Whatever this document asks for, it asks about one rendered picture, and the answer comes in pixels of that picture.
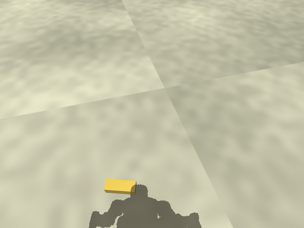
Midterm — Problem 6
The carton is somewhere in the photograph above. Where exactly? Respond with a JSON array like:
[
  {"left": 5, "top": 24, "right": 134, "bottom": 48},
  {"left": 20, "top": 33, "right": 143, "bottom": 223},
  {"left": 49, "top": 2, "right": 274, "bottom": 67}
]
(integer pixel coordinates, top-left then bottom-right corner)
[{"left": 104, "top": 179, "right": 136, "bottom": 195}]

